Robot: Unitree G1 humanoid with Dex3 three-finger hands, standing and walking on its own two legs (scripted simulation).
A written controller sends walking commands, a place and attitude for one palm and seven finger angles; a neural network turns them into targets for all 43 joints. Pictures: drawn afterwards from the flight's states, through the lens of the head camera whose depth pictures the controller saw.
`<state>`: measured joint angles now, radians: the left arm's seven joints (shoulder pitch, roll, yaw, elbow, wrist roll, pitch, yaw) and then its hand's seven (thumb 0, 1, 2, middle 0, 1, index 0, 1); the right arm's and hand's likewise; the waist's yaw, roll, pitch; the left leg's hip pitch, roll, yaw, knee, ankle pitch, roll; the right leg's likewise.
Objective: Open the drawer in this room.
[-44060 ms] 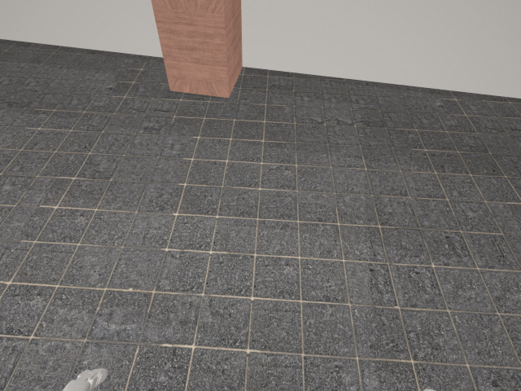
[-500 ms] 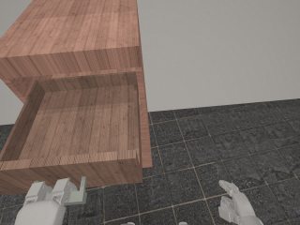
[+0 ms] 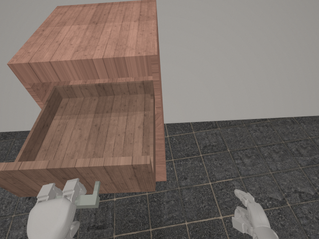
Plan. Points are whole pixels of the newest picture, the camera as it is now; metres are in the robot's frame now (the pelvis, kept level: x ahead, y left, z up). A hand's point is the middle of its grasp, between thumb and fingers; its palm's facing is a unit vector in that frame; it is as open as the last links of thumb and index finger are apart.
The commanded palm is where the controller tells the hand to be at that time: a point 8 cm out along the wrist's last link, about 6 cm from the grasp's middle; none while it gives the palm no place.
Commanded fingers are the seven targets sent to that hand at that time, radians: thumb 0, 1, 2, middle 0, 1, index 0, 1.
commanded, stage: open the thumb to release the handle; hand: left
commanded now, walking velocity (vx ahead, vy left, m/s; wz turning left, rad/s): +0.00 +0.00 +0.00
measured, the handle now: (72, 193) +0.21 +0.24 +0.02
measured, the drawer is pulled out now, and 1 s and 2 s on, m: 0.30 0.30 0.30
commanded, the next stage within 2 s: lift the hand off the handle in 0.14 s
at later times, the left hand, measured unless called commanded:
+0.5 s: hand (67, 218) +0.16 +0.24 +0.00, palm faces +0.03 -0.10 -1.00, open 13.7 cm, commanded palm +0.14 +0.23 +0.05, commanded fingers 0.00 -0.50 0.30 -0.30 -1.20 -0.30 -1.20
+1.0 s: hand (62, 210) +0.17 +0.23 +0.05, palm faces +0.03 -0.13 -0.99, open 13.3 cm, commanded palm +0.15 +0.22 +0.12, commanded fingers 0.00 -0.50 0.30 -0.30 -1.20 -0.30 -1.20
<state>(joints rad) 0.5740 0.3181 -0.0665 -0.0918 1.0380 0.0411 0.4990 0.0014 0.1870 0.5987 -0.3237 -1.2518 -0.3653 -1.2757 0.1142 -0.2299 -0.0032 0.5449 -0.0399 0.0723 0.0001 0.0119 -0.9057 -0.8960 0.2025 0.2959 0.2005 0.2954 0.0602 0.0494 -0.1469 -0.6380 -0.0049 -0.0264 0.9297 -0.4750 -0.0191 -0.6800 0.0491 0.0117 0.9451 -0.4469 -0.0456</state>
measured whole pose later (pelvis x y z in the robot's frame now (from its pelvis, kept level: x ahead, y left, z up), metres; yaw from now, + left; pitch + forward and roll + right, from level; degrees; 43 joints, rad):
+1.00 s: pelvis +0.00 +0.01 +0.02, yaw +0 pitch +7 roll +0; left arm 0.56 0.36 -0.11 -0.22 1.00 0.06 0.39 0.00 -0.49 0.30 -0.33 -1.21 -0.42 -1.23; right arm 0.13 -0.23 0.00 0.54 -0.03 0.05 0.00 0.01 -0.91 -0.90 0.20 0.30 0.20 0.30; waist 0.09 0.07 -0.12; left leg -0.51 -0.01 -0.03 0.83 -0.44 -0.01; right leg -0.54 0.04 0.01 0.84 -0.41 -0.04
